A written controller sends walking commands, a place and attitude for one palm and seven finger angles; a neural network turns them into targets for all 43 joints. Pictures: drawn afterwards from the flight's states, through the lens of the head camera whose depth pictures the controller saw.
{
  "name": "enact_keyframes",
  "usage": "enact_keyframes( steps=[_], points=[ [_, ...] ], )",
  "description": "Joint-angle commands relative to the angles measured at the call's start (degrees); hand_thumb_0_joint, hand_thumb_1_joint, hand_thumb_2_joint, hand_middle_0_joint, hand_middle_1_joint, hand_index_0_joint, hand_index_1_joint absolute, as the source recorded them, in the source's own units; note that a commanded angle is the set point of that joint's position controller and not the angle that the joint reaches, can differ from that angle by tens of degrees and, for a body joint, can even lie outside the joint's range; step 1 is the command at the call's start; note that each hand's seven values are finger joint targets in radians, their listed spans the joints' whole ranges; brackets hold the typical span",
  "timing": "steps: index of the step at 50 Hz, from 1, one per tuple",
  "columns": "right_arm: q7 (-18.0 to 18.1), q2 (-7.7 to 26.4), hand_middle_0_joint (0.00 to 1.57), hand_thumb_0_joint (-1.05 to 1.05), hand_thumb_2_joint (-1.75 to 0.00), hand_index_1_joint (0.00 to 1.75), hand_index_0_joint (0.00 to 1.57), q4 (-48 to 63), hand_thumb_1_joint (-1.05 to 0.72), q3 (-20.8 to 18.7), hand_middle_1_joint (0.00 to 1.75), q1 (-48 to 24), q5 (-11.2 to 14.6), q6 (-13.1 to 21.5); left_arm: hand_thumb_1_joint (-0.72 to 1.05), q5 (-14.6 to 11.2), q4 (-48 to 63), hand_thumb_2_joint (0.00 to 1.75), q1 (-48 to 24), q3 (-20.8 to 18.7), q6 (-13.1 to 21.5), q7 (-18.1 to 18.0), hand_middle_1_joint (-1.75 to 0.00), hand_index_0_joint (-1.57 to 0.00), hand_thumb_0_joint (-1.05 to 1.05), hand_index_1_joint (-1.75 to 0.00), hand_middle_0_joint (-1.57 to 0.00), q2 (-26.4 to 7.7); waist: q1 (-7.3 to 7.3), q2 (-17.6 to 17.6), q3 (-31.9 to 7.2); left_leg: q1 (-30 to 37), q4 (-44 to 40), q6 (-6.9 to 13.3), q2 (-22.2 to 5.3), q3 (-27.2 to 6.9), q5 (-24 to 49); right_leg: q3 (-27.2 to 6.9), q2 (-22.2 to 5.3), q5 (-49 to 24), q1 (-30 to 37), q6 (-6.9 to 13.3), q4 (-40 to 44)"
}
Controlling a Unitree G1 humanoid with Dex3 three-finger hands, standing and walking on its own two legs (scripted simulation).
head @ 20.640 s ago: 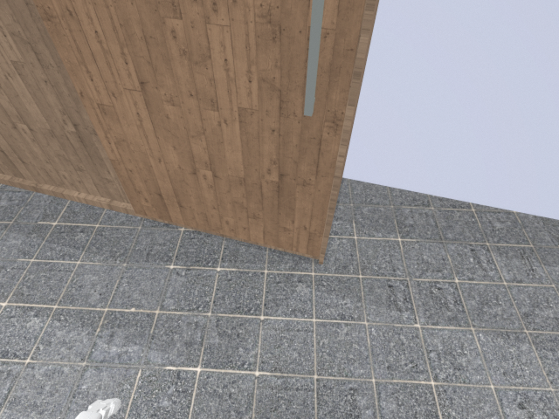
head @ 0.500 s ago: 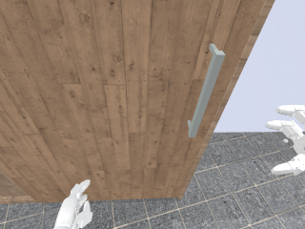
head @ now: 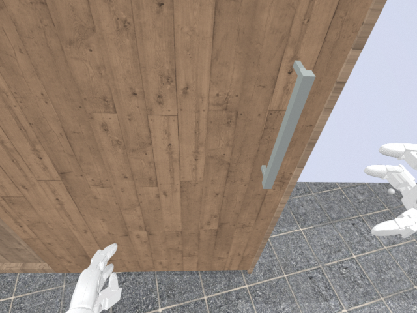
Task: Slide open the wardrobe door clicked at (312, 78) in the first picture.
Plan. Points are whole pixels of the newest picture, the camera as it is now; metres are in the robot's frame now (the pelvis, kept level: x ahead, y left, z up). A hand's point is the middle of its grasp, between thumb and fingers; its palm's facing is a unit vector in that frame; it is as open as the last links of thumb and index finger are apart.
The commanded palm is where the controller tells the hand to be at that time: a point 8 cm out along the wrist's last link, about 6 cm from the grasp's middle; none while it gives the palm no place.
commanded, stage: raise the hand with hooked fingers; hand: right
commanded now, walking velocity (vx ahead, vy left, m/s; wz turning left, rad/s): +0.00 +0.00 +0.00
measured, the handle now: (280, 134) +0.44 -0.14 +0.14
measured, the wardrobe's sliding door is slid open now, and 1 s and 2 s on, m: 0.00 0.00 0.00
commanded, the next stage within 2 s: move the hooked fingers beside the handle in 0.02 s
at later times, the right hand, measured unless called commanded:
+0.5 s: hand (364, 174) +0.31 -0.25 +0.16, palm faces +0.02 +1.00 -0.06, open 14.0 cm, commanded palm +0.27 -0.29 +0.17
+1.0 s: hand (345, 166) +0.34 -0.23 +0.16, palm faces +0.01 +1.00 -0.03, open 14.0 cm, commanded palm +0.31 -0.28 +0.16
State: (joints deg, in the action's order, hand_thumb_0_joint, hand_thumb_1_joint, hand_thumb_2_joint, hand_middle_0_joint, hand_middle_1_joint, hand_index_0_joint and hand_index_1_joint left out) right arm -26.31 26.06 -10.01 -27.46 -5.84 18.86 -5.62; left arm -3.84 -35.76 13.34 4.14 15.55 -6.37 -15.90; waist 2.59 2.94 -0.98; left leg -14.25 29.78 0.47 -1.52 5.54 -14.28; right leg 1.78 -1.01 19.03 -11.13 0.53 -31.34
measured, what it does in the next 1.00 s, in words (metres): stands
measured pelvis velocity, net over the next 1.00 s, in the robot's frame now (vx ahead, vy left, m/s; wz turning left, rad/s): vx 0.01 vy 0.00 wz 0.00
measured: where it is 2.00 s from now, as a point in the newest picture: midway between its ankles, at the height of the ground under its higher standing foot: outside the picture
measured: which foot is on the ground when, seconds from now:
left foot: down 0.00-1.00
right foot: down 0.00-1.00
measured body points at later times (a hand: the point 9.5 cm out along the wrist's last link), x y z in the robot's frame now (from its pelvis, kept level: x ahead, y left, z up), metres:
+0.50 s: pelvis +0.01 -0.01 +0.00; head +0.00 +0.01 +0.45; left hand +0.19 +0.22 -0.07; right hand +0.31 -0.31 +0.17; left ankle +0.02 +0.11 -0.73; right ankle -0.02 -0.11 -0.73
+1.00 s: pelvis +0.01 +0.00 +0.00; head +0.00 +0.02 +0.45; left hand +0.18 +0.24 -0.08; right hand +0.33 -0.28 +0.16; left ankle +0.02 +0.11 -0.73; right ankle -0.02 -0.11 -0.73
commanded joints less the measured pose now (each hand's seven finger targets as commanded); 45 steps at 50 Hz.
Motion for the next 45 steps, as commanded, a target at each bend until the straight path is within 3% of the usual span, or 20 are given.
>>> enact_keyframes(
  steps=[1, 6, 11, 13, 14, 17, 18, 20, 22, 23, 26, 28, 30, 32, 33, 35, 36, 38, 42, 45],
  points=[
    [-0.43, 16.23, 0.3, 0.0, -0.3, 1.2, 0.3, 11.11, 0.5, -5.03, 1.2, -15.75, 1.67, 3.51, 0.9, -0.2, 8.93, 0.9, -6.46, -2.58, 3.34, -0.72, -0.3, -0.2, 0.0, -0.3, -0.2, -6.84, -0.09, 0.52, -9.24, 4.52, -3.36, 0.6, 0.49, -2.17, 10.47, -3.09, 0.41, -13.43, 0.16, 1.01, 5.09],
    [-0.44, 16.63, 0.3, 0.0, -0.3, 1.2, 0.3, 11.67, 0.5, -5.2, 1.2, -16.24, 1.58, 3.19, 0.9, -0.15, 9.19, 0.9, -6.51, -2.53, 3.29, -0.58, -0.3, -0.2, 0.0, -0.3, -0.2, -6.67, 0.0, 1.26, -10.13, 4.54, -2.97, 0.69, 0.53, -1.83, 11.29, -3.34, 0.44, -14.45, 0.92, 0.83, 5.02],
    [0.36, 12.78, 0.3, 0.0, -0.3, 1.2, 0.3, 11.59, 0.5, -0.47, 1.2, -20.96, 1.05, 3.21, 0.9, -0.21, 8.43, 0.9, -6.11, -2.34, 3.27, -0.87, -0.3, -0.2, 0.0, -0.3, -0.2, -6.41, -1.25, 1.72, -8.95, 2.05, -3.11, 0.61, 0.72, -1.65, 9.77, -3.76, 0.24, -13.02, 1.68, 0.68, 5.27],
    [1.22, 14.73, 0.3, 0.0, -0.3, 1.2, 0.3, 10.58, 0.5, -1.75, 1.2, -20.56, 0.39, 3.2, 0.9, -0.18, 7.95, 0.9, -5.85, -2.54, 3.05, -0.92, -0.3, -0.2, 0.0, -0.3, -0.2, -6.79, -0.77, 0.43, -8.67, 2.62, -3.5, 0.7, 0.69, -1.7, 8.91, -3.73, 0.05, -12.85, 1.18, 0.67, 5.36],
    [1.49, 13.47, 0.3, 0.0, -0.3, 1.2, 0.3, 11.49, 0.5, -0.46, 1.2, -22.35, 0.04, 3.15, 0.9, -0.14, 8.34, 0.9, -6.22, -2.34, 3.01, -0.93, -0.3, -0.2, 0.0, -0.3, -0.2, -6.53, -0.91, 2.35, -9.99, 2.8, -3.05, 0.82, 0.49, -1.71, 9.39, -3.87, 0.23, -13.32, 1.82, 0.59, 5.67],
    [2.8, 13.35, 0.3, 0.0, -0.3, 1.2, 0.3, 11.17, 0.5, -0.22, 1.2, -23.99, -0.69, 3.1, 0.9, -0.07, 8.36, 0.9, -6.17, -2.32, 2.91, -1.04, -0.3, -0.2, 0.0, -0.3, -0.2, -6.18, -0.76, 3.75, -11.01, 3.09, -2.7, 0.92, 0.33, -1.57, 10.2, -3.96, 0.25, -14.46, 2.52, 0.27, 5.72],
    [3.33, 15.24, 0.3, 0.0, -0.3, 1.2, 0.3, 11.12, 0.5, -1.96, 1.2, -23.07, -0.79, 3.3, 0.9, -0.02, 8.12, 0.9, -5.9, -2.51, 2.67, -0.97, -0.3, -0.2, 0.0, -0.3, -0.2, -6.47, -0.38, 1.44, -11.68, 4.56, -2.82, 0.98, 0.43, -1.49, 11.31, -3.9, -0.04, -15.82, 2.53, 0.26, 5.63],
    [3.64, 13.4, 0.3, 0.0, -0.3, 1.2, 0.3, 13.19, 0.5, -1.56, 1.2, -21.28, -0.62, 3.53, 0.9, 0.04, 8.97, 0.9, -6.38, -2.5, 2.78, -0.66, -0.3, -0.2, 0.0, -0.3, -0.2, -5.93, 0.16, 2.13, -13.98, 6.14, -1.89, 1.03, 0.25, -1.26, 14.89, -3.77, 0.07, -19.65, 3.35, 0.11, 5.49],
    [4.04, 12.08, 0.3, 0.0, -0.3, 1.2, 0.3, 13.29, 0.5, -1.24, 1.2, -19.18, -0.54, 3.3, 0.9, 0.1, 9.08, 0.9, -6.35, -2.5, 2.81, -0.33, -0.3, -0.2, 0.0, -0.3, -0.2, -5.79, 0.53, 2.52, -13.35, 5.91, -1.49, 1.0, 0.23, -1.02, 15.88, -3.65, -0.09, -21.18, 3.21, -0.22, 5.51],
    [4.15, 11.91, 0.3, 0.0, -0.3, 1.2, 0.3, 12.46, 0.5, -1.26, 1.2, -17.23, -0.42, 3.1, 0.9, 0.2, 8.9, 0.9, -6.18, -2.62, 2.63, -0.12, -0.3, -0.2, 0.0, -0.3, -0.2, -5.96, 0.66, -0.08, -12.97, 6.47, -1.7, 0.96, 0.36, -1.07, 17.02, -3.5, -0.25, -21.95, 2.94, -0.03, 5.22],
    [4.63, 10.07, 0.3, 0.0, -0.3, 1.2, 0.3, 13.6, 0.5, -0.57, 1.2, -15.83, -0.26, 1.79, 0.9, -0.03, 9.21, 0.9, -6.39, -2.86, 2.32, 0.1, -0.3, -0.2, 0.0, -0.3, -0.2, -5.89, 0.52, 0.92, -12.22, 5.71, -1.44, 0.75, 0.16, -0.96, 17.95, -3.0, -0.19, -22.55, 2.47, -0.1, 5.21],
    [5.24, 12.65, 0.3, 0.0, -0.3, 1.2, 0.3, 11.85, 0.5, -2.62, 1.2, -14.97, -0.58, 1.04, 0.9, -0.01, 8.71, 0.9, -6.14, -3.1, 1.75, 0.03, -0.3, -0.2, 0.0, -0.3, -0.2, -6.4, 0.57, -1.61, -10.8, 5.72, -2.2, 0.66, 0.28, -1.23, 16.96, -2.55, -0.21, -20.25, 1.08, 0.31, 5.05],
    [5.41, 11.48, 0.3, 0.0, -0.3, 1.2, 0.3, 13.77, 0.5, -1.32, 1.2, -18.7, -0.55, 1.23, 0.9, -0.18, 8.93, 0.9, -6.5, -3.11, 1.55, -0.21, -0.3, -0.2, 0.0, -0.3, -0.2, -6.08, -0.31, 0.81, -11.2, 5.14, -2.27, 0.62, 0.08, -1.52, 16.47, -2.21, 0.07, -19.21, 1.72, 0.38, 5.09],
    [5.68, 12.15, 0.3, 0.0, -0.3, 1.2, 0.3, 14.09, 0.5, -1.67, 1.2, -20.0, -0.73, 1.98, 0.9, -0.14, 8.9, 0.9, -6.16, -3.2, 1.52, -0.6, -0.3, -0.2, 0.0, -0.3, -0.2, -5.99, -0.48, 1.06, -12.68, 5.26, -2.09, 0.57, 0.16, -1.57, 16.09, -2.3, 0.11, -19.1, 2.46, 0.39, 4.88],
    [5.75, 11.73, 0.3, 0.0, -0.3, 1.2, 0.3, 14.3, 0.5, -0.76, 1.2, -20.81, -0.77, 2.48, 0.9, -0.03, 8.48, 0.9, -6.16, -3.15, 1.46, -0.65, -0.3, -0.2, 0.0, -0.3, -0.2, -6.03, -0.85, -0.51, -12.41, 5.32, -2.39, 0.53, 0.28, -1.66, 16.42, -2.24, -0.09, -19.28, 2.69, 0.55, 4.67],
    [5.43, 11.04, 0.3, 0.0, -0.3, 1.2, 0.3, 13.4, 0.5, 0.27, 1.2, -23.42, -0.73, 3.29, 0.9, -0.13, 8.05, 0.9, -5.92, -3.2, 1.49, -1.08, -0.3, -0.2, 0.0, -0.3, -0.2, -6.02, -1.54, 0.69, -12.51, 4.82, -2.56, 0.48, 0.2, -1.91, 15.64, -2.21, 0.11, -17.99, 3.03, 0.67, 4.79],
    [5.33, 11.85, 0.3, 0.0, -0.3, 1.2, 0.3, 11.94, 0.5, -0.63, 1.2, -22.71, -0.67, 3.49, 0.9, -0.09, 7.91, 0.9, -5.64, -3.26, 1.48, -1.24, -0.3, -0.2, 0.0, -0.3, -0.2, -6.14, -1.22, 0.44, -12.6, 5.02, -2.58, 0.51, 0.21, -2.01, 15.66, -2.26, 0.15, -17.88, 2.73, 0.73, 4.72],
    [4.88, 10.78, 0.3, 0.0, -0.3, 1.2, 0.3, 9.94, 0.5, 1.49, 1.2, -24.79, -1.07, 3.75, 0.9, -0.23, 7.23, 0.9, -5.46, -3.14, 1.24, -1.39, -0.3, -0.2, 0.0, -0.3, -0.2, -6.34, -1.9, 0.4, -11.02, 4.09, -2.96, 0.6, 0.17, -2.03, 14.64, -2.28, 0.0, -16.92, 2.34, 0.74, 4.78],
    [4.88, 9.69, 0.3, 0.0, -0.3, 1.2, 0.3, 10.09, 0.5, 2.99, 1.2, -26.5, -1.41, 4.21, 0.9, -0.24, 7.88, 0.9, -5.67, -3.09, 1.37, -1.42, -0.3, -0.2, 0.0, -0.3, -0.2, -6.04, -1.47, 2.51, -13.26, 4.81, -2.23, 0.81, -0.02, -1.87, 15.54, -2.73, 0.32, -18.39, 3.38, 0.58, 5.0],
    [5.5, 9.55, 0.3, 0.0, -0.3, 1.2, 0.3, 5.68, 0.5, 2.57, 1.2, -25.74, -1.34, 3.73, 0.9, -0.27, 7.47, 0.9, -5.38, -3.1, 0.87, -1.22, -0.3, -0.2, 0.0, -0.3, -0.2, -6.26, -1.47, -1.65, -11.63, 4.89, -2.65, 0.61, 0.03, -1.85, 15.07, -2.51, 0.19, -17.08, 1.51, 0.74, 5.18]
  ],
)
